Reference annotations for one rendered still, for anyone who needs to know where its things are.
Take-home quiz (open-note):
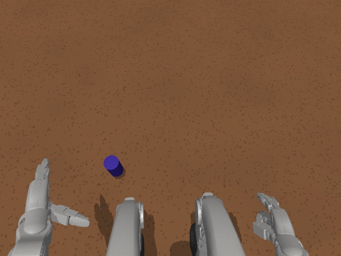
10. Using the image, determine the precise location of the left robot arm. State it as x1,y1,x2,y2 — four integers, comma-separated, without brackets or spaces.
7,209,53,256

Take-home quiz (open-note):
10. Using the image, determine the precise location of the right robot arm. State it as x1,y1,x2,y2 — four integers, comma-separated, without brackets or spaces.
274,234,309,256

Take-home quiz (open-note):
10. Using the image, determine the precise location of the left robot hand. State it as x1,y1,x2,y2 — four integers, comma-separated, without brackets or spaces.
25,158,90,227

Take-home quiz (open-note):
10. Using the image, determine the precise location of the right robot hand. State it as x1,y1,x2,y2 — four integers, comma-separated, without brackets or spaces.
253,193,295,243

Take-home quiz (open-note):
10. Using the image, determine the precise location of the can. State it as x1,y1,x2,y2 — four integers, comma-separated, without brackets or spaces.
103,155,124,177

